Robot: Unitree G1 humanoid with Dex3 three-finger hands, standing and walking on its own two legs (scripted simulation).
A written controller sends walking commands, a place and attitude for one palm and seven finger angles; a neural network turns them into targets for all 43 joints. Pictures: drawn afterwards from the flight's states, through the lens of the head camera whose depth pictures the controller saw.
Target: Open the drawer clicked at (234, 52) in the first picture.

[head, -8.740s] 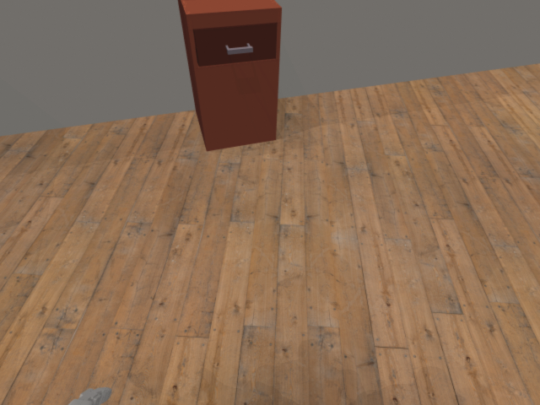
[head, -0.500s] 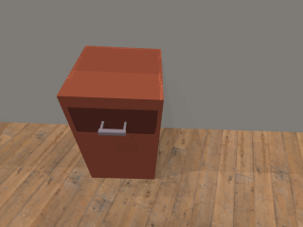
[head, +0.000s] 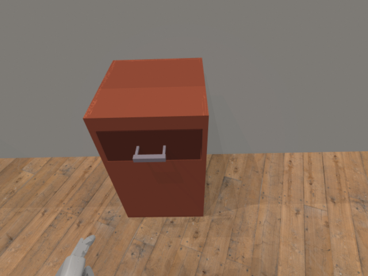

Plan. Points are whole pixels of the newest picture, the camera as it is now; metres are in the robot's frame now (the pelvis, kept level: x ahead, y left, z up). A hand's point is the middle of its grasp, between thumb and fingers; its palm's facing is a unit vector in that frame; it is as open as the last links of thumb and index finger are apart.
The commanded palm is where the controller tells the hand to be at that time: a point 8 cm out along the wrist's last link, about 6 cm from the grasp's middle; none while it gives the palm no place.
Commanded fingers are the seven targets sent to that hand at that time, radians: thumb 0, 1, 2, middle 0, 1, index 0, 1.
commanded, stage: raise the hand with hooked fingers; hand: left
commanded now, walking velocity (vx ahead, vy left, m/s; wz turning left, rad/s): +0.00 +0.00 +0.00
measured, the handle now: (150, 153) +0.58 +0.16 -0.15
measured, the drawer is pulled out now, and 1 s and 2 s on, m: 0.00 0.00 0.00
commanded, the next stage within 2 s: move the hooked fingers above the handle in 1.70 s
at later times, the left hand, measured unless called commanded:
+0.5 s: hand (93, 231) +0.23 +0.22 -0.01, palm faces +0.09 -0.12 -0.99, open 10.2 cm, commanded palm +0.20 +0.20 +0.04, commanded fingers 0.00 0.06 0.54 -0.26 -0.84 -0.26 -0.84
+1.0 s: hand (110, 178) +0.33 +0.19 +0.04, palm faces +0.06 -0.13 -0.99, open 13.1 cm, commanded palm +0.31 +0.20 +0.11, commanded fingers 0.00 -0.50 0.30 -0.30 -1.20 -0.30 -1.20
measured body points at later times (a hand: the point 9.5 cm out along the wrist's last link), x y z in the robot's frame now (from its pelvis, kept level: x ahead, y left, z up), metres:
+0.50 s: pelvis +0.02 -0.02 -0.03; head +0.04 -0.05 +0.42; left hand +0.22 +0.22 +0.04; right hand +0.29 -0.20 -0.10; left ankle +0.03 +0.03 -0.72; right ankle +0.03 -0.10 -0.72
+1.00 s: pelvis +0.07 -0.04 +0.00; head +0.10 -0.06 +0.45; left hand +0.33 +0.20 +0.09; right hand +0.26 -0.28 -0.11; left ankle +0.03 +0.04 -0.72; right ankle +0.03 -0.10 -0.72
